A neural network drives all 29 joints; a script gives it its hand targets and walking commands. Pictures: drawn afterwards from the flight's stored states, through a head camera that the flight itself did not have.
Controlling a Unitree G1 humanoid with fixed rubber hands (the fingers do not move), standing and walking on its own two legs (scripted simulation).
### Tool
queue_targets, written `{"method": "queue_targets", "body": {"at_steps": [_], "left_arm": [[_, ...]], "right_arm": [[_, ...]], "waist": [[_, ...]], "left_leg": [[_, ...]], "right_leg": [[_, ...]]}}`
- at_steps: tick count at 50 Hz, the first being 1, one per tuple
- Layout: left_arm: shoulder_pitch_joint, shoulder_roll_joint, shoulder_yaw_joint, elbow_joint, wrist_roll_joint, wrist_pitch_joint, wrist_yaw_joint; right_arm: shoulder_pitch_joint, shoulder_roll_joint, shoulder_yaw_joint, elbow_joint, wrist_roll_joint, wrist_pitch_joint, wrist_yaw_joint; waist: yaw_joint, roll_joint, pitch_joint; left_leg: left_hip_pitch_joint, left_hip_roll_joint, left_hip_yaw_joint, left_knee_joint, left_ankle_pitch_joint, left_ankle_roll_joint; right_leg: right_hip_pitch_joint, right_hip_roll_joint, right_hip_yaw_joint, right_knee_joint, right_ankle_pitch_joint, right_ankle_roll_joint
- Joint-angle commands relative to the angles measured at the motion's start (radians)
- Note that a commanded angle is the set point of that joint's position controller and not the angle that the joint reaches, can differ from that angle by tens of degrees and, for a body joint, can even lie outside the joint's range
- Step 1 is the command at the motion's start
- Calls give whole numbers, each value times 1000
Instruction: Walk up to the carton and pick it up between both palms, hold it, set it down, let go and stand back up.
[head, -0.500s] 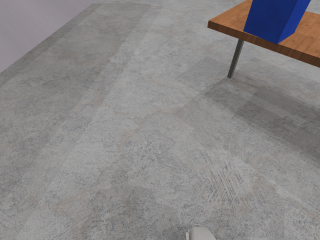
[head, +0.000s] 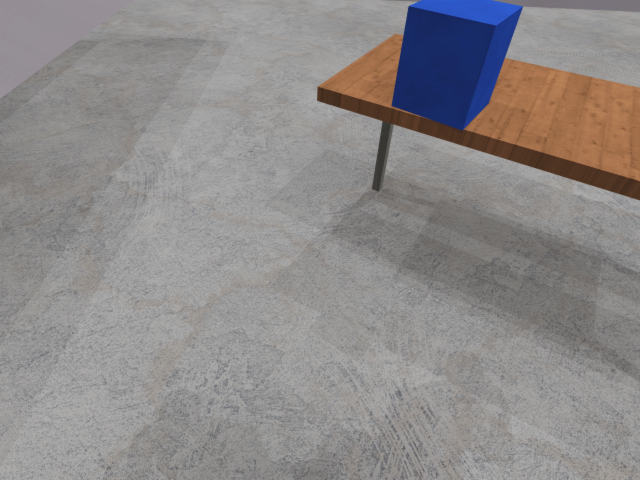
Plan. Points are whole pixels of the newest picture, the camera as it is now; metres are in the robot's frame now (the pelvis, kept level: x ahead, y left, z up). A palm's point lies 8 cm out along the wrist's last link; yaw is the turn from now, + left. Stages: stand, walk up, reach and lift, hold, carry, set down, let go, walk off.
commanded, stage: walk up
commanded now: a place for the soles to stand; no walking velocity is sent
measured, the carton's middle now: (452, 59) +1.08 -0.36 +0.10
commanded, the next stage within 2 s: none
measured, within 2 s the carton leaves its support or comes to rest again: neither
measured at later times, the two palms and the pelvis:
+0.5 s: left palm (247, 324) +0.41 +0.12 -0.11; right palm out of the picture +0.16 -0.31 -0.13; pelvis +0.25 -0.08 -0.01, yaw -14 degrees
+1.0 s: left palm (255, 234) +0.62 +0.13 -0.10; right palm (509, 323) +0.40 -0.33 -0.09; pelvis +0.48 -0.10 +0.02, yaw -19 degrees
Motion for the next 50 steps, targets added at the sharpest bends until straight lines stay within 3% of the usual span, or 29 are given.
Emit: {"method": "queue_targets", "body": {"at_steps": [1, 2, 3, 4, 8, 10, 12, 13, 14, 16, 18, 19, 20, 21, 22, 23, 25, 26, 30, 35, 37, 38, 39, 40, 41, 42, 44, 48, 50], "left_arm": [[-9, 128, 17, -147, 16, -11, 1], [-98, 143, 22, -179, 17, -18, 6], [-112, 169, 32, -157, 8, -22, 2], [-56, 157, 30, -134, 14, -22, -2], [-65, 85, 16, -123, 14, -32, -18], [-143, 62, 4, -154, 14, -30, -24], [-239, 30, -7, -191, 9, -34, -36], [-244, 40, -1, -185, 13, -36, -38], [-274, 44, -10, -198, 19, -35, -38], [-209, 54, 0, -204, 13, -39, -31], [-18, 120, 27, -158, 24, -51, -12], [115, 161, 49, -118, 19, -58, 0], [246, 289, 80, -122, 4, -56, 24], [235, 319, 87, -146, -24, -47, 47], [138, 303, 85, -173, -42, -38, 62], [59, 285, 75, -191, -33, -35, 69], [47, 212, 49, -195, -26, -64, 64], [7, 172, 44, -179, -28, -73, 50], [-10, 176, 32, -159, -14, -91, 38], [-104, 201, 28, -143, -9, -78, 23], [-104, 149, 15, -160, 9, -55, 19], [-39, 95, -1, -152, 4, -49, 14], [-30, 53, -21, -189, 4, -49, 11], [-24, 159, 10, -195, 8, -32, 18], [-24, 163, 15, -191, 17, -31, 24], [-111, 160, 11, -202, 23, -30, 17], [-42, 144, 14, -170, 17, -47, 11], [-83, 101, 7, -186, 26, -46, 5], [-134, 66, 6, -187, 21, -42, -3]], "right_arm": [[185, -290, -84, -17, 19, -4, -60], [143, -239, -65, -10, 41, 0, -59], [110, -185, -55, -9, 41, -14, -52], [87, -177, -57, -16, 31, -25, -52], [143, -112, -29, 73, 3, -57, -31], [103, -124, -27, 79, -10, -59, -30], [117, -126, -23, 86, -15, -41, -29], [124, -175, -39, 95, -16, -33, -24], [173, -176, -34, 97, -3, -26, -29], [159, -240, -44, 107, 2, -4, -28], [171, -216, -30, 105, 3, 16, -19], [218, -189, -19, 86, -10, 18, -16], [249, -76, 13, 60, -11, 22, -6], [193, -102, -15, 26, 8, 31, -3], [126, -145, -30, -6, 12, 28, 1], [81, -123, -16, -37, 33, 20, 7], [84, -106, -15, -17, 7, 11, 0], [136, -109, -13, -6, 8, 14, 6], [79, -74, -23, -34, 6, 26, 13], [86, -44, -43, -38, 6, 7, 26], [173, -94, -74, -16, 2, 8, 9], [193, -148, -77, -31, 4, -4, -5], [246, -224, -90, -61, 4, -9, -17], [231, -274, -95, -21, 35, 14, -30], [209, -252, -99, -30, 37, 16, -35], [169, -217, -85, -36, 58, 10, -39], [97, -141, -62, -26, 42, -12, -32], [137, -106, -39, 33, 18, -40, -25], [121, -133, -53, 35, 6, -38, -21]], "waist": [[-62, 269, 202], [-55, 170, 283], [-66, 150, 289], [-28, 144, 200], [-38, 201, 134], [-17, 172, 117], [-56, 195, 139], [-67, 239, 121], [-89, 174, 127], [-49, 226, 151], [38, 29, 45], [93, -48, -101], [103, -231, -220], [124, -131, -191], [112, -83, -161], [87, -157, -48], [47, -61, -17], [20, -138, -7], [-3, -57, 54], [-50, -101, -15], [-117, 23, 46], [-117, 171, 89], [-132, 249, 98], [-114, 237, 149], [-95, 144, 151], [-109, 88, 239], [-50, 141, 143], [-42, 131, 114], [-41, 121, 88]], "left_leg": [[263, 527, -996, -641, -945, 193], [199, 488, -935, -634, -896, 209], [198, 450, -709, -594, -697, 211], [264, 411, -586, -544, -561, 193], [230, 258, -125, -463, 114, 106], [226, 256, -2, -436, 264, 121], [275, 218, 73, -405, 291, 122], [303, 250, 58, -417, 268, 113], [258, 287, 56, -416, 280, 125], [228, 305, 72, -373, 234, 110], [206, 240, 154, -60, 332, 87], [107, 187, 119, 169, 197, 59], [-66, 89, 77, 447, -283, 26], [-215, 19, -39, 581, -276, -20], [-254, 52, -91, 671, -238, -22], [-307, 67, -80, 712, -224, -25], [-247, 106, -115, 584, -191, -22], [-162, 113, -113, 519, -193, -19], [-129, 96, -72, 323, -122, -22], [259, 28, 9, -6, 179, -2], [421, -24, 17, -44, -9, 11], [454, 108, -187, -185, -184, 19], [360, 383, -633, -408, -404, 86], [289, 489, -901, -551, -635, 204], [297, 498, -897, -565, -719, 263], [257, 452, -737, -545, -589, 215], [279, 321, -423, -473, -191, 150], [314, 300, -244, -418, 380, 182], [277, 236, -106, -419, 385, 157]], "right_leg": [[-648, -9, 52, 510, -105, 14], [-694, -48, 83, 536, -51, 21], [-674, -77, 82, 490, 22, 29], [-608, -96, 74, 483, 71, 32], [-474, -67, 16, 302, 303, 70], [-401, -74, -45, 159, 331, 45], [-341, -50, -121, -22, 312, 39], [-317, -45, -151, -80, 353, 33], [-256, -17, -194, -71, 406, 26], [-151, -15, -167, -151, 392, 16], [102, 49, -198, -240, 356, -12], [329, -30, -45, -219, 324, -53], [487, -285, 350, -263, 233, -91], [445, -359, 638, -451, 132, -173], [358, -396, 681, -536, -16, -247], [294, -382, 583, -531, 92, -266], [190, -347, 437, -467, 410, -242], [71, -307, 306, -467, 415, -231], [-19, -279, 197, -471, 511, -223], [-235, -209, 106, -386, 93, -137], [-406, -133, 89, -250, -157, -99], [-459, -48, 15, 9, -102, -50], [-517, 24, -47, 295, -97, 16], [-577, 13, -14, 426, -140, 37], [-577, -22, 26, 496, -139, 34], [-630, -73, 32, 475, -44, 54], [-511, -109, 41, 365, 83, 60], [-490, -100, -19, 297, 150, 64], [-409, -106, -75, 156, 258, 68]]}}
